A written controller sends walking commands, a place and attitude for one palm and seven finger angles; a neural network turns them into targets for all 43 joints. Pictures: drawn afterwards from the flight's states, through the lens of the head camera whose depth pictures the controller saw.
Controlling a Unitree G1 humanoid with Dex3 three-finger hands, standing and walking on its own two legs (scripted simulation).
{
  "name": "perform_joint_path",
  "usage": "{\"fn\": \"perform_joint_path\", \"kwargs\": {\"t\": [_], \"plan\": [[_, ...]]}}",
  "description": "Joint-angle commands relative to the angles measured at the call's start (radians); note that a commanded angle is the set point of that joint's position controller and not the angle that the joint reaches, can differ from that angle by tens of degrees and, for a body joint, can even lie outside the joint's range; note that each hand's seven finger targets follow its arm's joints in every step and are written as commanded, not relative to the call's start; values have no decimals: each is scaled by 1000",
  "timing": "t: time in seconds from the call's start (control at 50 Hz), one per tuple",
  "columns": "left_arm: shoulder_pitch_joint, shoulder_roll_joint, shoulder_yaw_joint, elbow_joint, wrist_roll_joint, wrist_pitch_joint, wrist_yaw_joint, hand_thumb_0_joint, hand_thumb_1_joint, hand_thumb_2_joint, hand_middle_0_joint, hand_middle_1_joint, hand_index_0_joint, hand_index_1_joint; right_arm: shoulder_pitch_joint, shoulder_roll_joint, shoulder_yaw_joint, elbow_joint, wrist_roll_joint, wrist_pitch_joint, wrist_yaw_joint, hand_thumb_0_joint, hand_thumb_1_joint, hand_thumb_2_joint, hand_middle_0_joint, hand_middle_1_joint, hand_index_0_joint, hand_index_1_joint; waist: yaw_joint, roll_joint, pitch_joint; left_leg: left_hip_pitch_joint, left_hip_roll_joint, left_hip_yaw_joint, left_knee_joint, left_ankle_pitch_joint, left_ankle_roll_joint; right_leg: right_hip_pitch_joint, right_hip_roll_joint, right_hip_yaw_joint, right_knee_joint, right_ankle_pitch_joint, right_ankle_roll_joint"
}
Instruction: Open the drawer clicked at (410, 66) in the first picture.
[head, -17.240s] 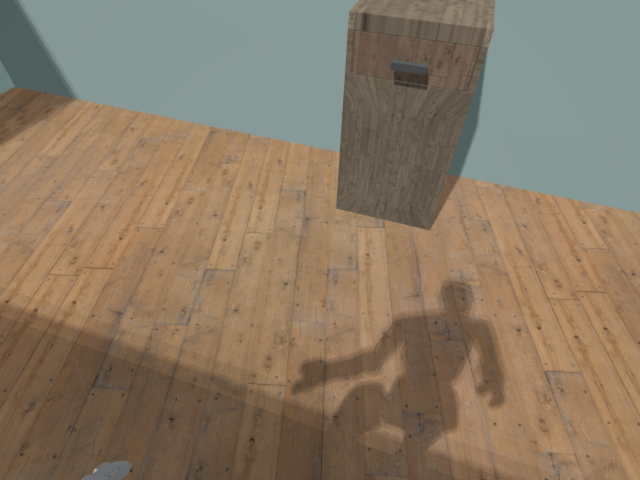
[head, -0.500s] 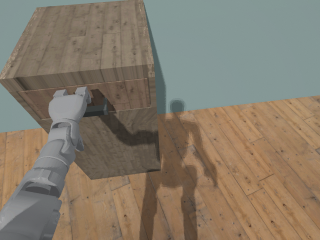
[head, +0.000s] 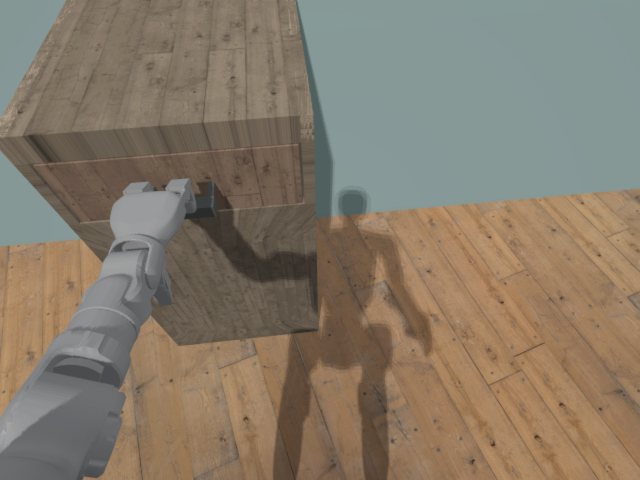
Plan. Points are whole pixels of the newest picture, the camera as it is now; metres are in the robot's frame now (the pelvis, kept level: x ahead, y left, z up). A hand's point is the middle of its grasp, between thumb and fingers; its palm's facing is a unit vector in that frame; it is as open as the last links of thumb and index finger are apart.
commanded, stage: lower the fingers behind the handle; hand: left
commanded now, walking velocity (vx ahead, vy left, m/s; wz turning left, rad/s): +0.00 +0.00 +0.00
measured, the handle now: (180, 199) +0.53 +0.24 -0.02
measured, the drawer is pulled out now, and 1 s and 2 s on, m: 0.00 0.00 0.00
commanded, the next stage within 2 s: lift the fingers back up to retry in 1.32 s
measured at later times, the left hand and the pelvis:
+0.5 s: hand (165, 238) +0.44 +0.23 +0.00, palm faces -0.07 -0.02 -1.00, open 13.9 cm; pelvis +0.00 +0.01 -0.01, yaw -1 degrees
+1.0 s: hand (169, 238) +0.45 +0.23 -0.01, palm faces -0.01 +0.01 -1.00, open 13.7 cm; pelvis -0.03 +0.01 -0.03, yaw -1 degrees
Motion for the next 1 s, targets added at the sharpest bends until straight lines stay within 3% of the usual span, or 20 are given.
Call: {"fn": "perform_joint_path", "kwargs": {"t": [0.0, 0.04, 0.08, 0.14, 0.2, 0.24, 0.34, 0.38, 0.4, 0.42, 0.44, 0.48, 0.56, 0.64, 0.68, 0.7, 0.82, 0.9, 0.94, 0.98], "plan": [[-498, 247, 135, -288, 53, -135, 115, 0, -500, 300, -300, -1200, -300, -1200, 96, -135, -64, -65, -13, -40, -21, 0, -900, -900, 200, 300, 200, 300, -29, 59, -401, 194, -42, 37, 17, 356, 45, 79, 37, -23, -13, 316, -40], [-473, 304, 206, -259, 70, -127, 184, 0, -500, 300, -300, -1200, -300, -1200, 100, -136, -61, -55, -20, -38, -5, 0, -900, -900, 200, 300, 200, 300, -1, 75, -429, 145, -43, 29, 36, 392, 35, 78, 43, -36, 29, 331, -48], [-417, 264, 205, -187, 78, -79, 248, 0, -500, 300, -300, -1200, -300, -1200, 96, -130, -61, -48, -24, -40, 18, 0, -900, -900, 200, 300, 200, 300, 3, 73, -421, 105, -41, 37, 54, 400, 29, 49, 46, -48, 54, 331, -49], [-367, 273, 226, -130, 79, 34, 296, 0, -500, 300, -300, -1200, -300, -1200, 93, -141, -62, -47, -30, -29, 46, 0, -900, -900, 200, 300, 200, 300, 26, 55, -496, 88, -42, 59, 58, 464, 26, 120, 49, -50, 69, 415, -47], [-385, 195, 132, -94, 66, 137, 266, 0, -500, 300, -300, -1200, -300, -1200, 103, -146, -67, -53, -13, -16, 53, 0, -900, -900, 200, 300, 200, 300, -6, 6, -500, 106, -34, 73, 42, 451, 30, 147, 51, -47, 39, 437, -36], [-402, 170, 100, -96, 38, 163, 216, 0, -500, 300, -300, -1200, -300, -1200, 105, -158, -72, -53, -7, -11, 46, 0, -900, -900, 200, 300, 200, 300, -33, -28, -501, 131, -29, 64, 35, 455, 34, 160, 51, -43, 19, 446, -32], [-414, 190, 95, -174, 7, 48, 110, 0, -500, 300, -300, -1200, -300, -1200, 105, -159, -70, -51, -8, -16, 1, 0, -900, -900, 200, 300, 200, 300, -53, -49, -443, 156, -28, 51, 19, 385, 52, 151, 43, -30, -15, 395, -26], [-317, 177, 92, -95, 28, 14, 95, 0, -500, 300, -300, -1200, -300, -1200, 110, -155, -62, -43, -9, -16, -3, 0, -900, -900, 200, 300, 200, 300, -40, -52, -339, 111, -27, 48, 16, 336, 50, 91, 44, -38, -13, 332, -31], [-293, 185, 96, -78, 43, -4, 96, 0, -500, 300, -300, -1200, -300, -1200, 107, -155, -58, -42, -9, -14, -3, 0, -900, -900, 200, 300, 200, 300, -32, -45, -292, 84, -26, 48, 14, 317, 47, 62, 42, -39, -11, 306, -34], [-287, 174, 92, -86, 46, -20, 102, 0, -500, 300, -300, -1200, -300, -1200, 110, -152, -56, -50, -8, -15, 2, 0, -900, -900, 200, 300, 200, 300, -26, -26, -287, 76, -28, 48, 13, 301, 45, 46, 43, -40, -8, 281, -38], [-303, 213, 127, -103, 52, -39, 116, 0, -500, 300, -300, -1200, -300, -1200, 109, -152, -58, -51, -9, -14, 5, 0, -900, -900, 200, 300, 200, 300, -15, -3, -295, 71, -27, 46, 17, 308, 42, 47, 42, -38, 2, 276, -45], [-294, 180, 112, -95, 56, -54, 146, 0, -500, 300, -300, -1200, -300, -1200, 109, -143, -60, -57, -9, -18, 13, 0, -900, -900, 200, 300, 200, 300, -19, 13, -292, 64, -25, 47, 33, 294, 40, 8, 46, -44, 19, 254, -47], [-319, 125, 86, -87, 65, -49, 204, 0, -500, 300, -300, -1200, -300, -1200, 126, -143, -73, -53, -14, -31, 32, 0, -900, -900, 200, 300, 200, 300, -33, 15, -354, 70, -21, 39, 65, 312, 34, -41, 50, -51, 48, 244, -47], [-368, 135, 97, -71, 75, 5, 250, 0, -500, 300, -300, -1200, -300, -1200, 130, -149, -78, -36, -18, -30, 45, 0, -900, -900, 200, 300, 200, 300, -36, 21, -413, 72, -21, 30, 85, 338, 27, -53, 51, -56, 73, 256, -50], [-391, 94, 55, -24, 75, 44, 257, 0, -500, 300, -300, -1200, -300, -1200, 129, -149, -76, -31, -16, -29, 48, 0, -900, -900, 200, 300, 200, 300, -56, 9, -381, 60, -20, 33, 82, 295, 28, -80, 51, -57, 61, 223, -45], [-399, 134, 81, -6, 73, 61, 258, 0, -500, 300, -300, -1200, -300, -1200, 129, -155, -72, -25, -17, -27, 46, 0, -900, -900, 200, 300, 200, 300, -51, -10, -381, 40, -22, 37, 79, 276, 30, -64, 49, -53, 58, 219, -42], [-412, 195, 79, 104, 56, 132, 205, 0, -500, 300, -300, -1200, -300, -1200, 118, -165, -44, -35, -11, -6, 29, 0, -900, -900, 200, 300, 200, 300, -58, -58, -320, -49, -35, 51, 64, 163, 42, -33, 40, -39, 35, 166, -32], [-356, 198, 72, 132, 47, 109, 151, 0, -500, 300, -300, -1200, -300, -1200, 121, -163, -34, -55, -11, -5, 16, 0, -900, -900, 200, 300, 200, 300, -50, -80, -294, -91, -37, 56, 75, 125, 47, -37, 37, -35, 40, 147, -29], [-337, 209, 87, 107, 42, 83, 133, 0, -500, 300, -300, -1200, -300, -1200, 121, -164, -35, -70, -11, -3, 12, 0, -900, -900, 200, 300, 200, 300, -38, -73, -321, -93, -38, 53, 80, 125, 47, -30, 38, -32, 50, 143, -34], [-339, 181, 62, 103, 43, 62, 126, 0, -500, 300, -300, -1200, -300, -1200, 130, -160, -35, -76, -8, -12, 9, 0, -900, -900, 200, 300, 200, 300, -52, -79, -291, -105, -33, 55, 85, 92, 49, -64, 38, -32, 48, 111, -30]]}}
